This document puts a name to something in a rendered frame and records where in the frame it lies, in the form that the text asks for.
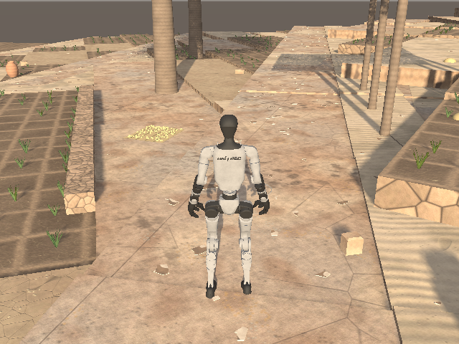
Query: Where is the left robot hand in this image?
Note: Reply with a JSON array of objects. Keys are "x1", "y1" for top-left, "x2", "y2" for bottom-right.
[{"x1": 188, "y1": 202, "x2": 204, "y2": 218}]

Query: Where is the robot left upper arm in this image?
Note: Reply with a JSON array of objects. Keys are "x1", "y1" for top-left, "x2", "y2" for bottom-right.
[{"x1": 197, "y1": 145, "x2": 214, "y2": 186}]

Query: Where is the right robot hand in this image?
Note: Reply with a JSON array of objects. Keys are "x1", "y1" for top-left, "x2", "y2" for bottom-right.
[{"x1": 253, "y1": 199, "x2": 270, "y2": 215}]

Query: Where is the right robot forearm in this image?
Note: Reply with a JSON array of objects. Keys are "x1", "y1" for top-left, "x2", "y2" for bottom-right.
[{"x1": 255, "y1": 174, "x2": 268, "y2": 202}]

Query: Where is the robot right upper arm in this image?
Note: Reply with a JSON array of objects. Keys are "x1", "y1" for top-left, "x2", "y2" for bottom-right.
[{"x1": 244, "y1": 145, "x2": 262, "y2": 184}]

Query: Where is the robot head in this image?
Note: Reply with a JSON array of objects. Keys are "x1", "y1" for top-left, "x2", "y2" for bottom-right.
[{"x1": 217, "y1": 115, "x2": 242, "y2": 150}]

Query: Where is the left robot shin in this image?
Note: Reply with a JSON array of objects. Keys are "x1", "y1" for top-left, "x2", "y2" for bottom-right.
[{"x1": 206, "y1": 239, "x2": 217, "y2": 288}]

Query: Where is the left robot forearm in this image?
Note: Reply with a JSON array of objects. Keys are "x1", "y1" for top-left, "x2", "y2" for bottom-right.
[{"x1": 189, "y1": 175, "x2": 204, "y2": 204}]

